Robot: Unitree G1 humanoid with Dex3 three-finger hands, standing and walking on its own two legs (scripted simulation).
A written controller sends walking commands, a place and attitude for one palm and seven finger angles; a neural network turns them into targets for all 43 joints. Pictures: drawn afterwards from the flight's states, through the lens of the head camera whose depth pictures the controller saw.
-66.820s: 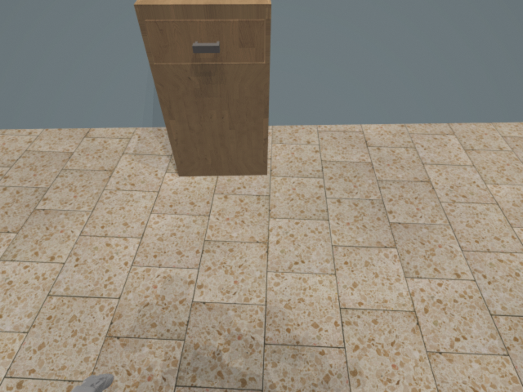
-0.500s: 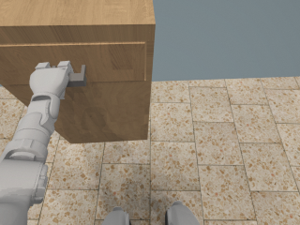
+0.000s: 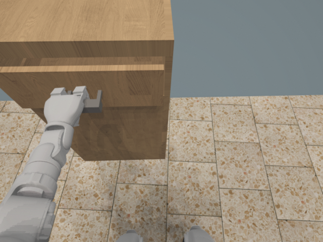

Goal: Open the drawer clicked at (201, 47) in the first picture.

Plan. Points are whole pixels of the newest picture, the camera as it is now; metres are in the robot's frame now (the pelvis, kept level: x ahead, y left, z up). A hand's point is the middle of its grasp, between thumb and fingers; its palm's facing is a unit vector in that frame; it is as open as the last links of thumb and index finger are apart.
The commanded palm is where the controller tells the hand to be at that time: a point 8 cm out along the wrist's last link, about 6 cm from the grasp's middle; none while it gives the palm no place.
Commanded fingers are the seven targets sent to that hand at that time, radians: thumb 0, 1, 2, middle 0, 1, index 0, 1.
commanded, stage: pull the drawer open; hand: left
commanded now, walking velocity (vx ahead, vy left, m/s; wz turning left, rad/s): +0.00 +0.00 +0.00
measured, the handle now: (83, 99) +0.48 +0.22 +0.01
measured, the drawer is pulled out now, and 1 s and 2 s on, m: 0.04 0.16 0.28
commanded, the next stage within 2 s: none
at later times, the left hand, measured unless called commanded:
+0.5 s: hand (70, 134) +0.38 +0.25 -0.01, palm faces -0.05 -0.02 -1.00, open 6.1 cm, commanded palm +0.35 +0.24 +0.04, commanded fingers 0.00 0.90 0.90 -0.40 -1.35 -0.40 -1.35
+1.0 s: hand (65, 159) +0.32 +0.24 -0.01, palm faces -0.03 -0.04 -1.00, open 6.0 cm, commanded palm +0.28 +0.24 +0.04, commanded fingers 0.00 0.90 0.90 -0.40 -1.35 -0.40 -1.35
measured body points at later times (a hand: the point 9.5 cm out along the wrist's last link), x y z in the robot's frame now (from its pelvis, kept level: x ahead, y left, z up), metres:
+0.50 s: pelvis -0.01 +0.00 +0.00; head +0.08 -0.01 +0.45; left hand +0.38 +0.24 +0.04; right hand +0.08 -0.27 -0.13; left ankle -0.03 +0.11 -0.69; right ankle +0.01 -0.14 -0.69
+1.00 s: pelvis +0.00 -0.01 +0.01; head +0.06 -0.02 +0.46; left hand +0.31 +0.24 +0.04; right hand +0.14 -0.26 -0.11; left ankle -0.03 +0.11 -0.69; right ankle +0.01 -0.14 -0.69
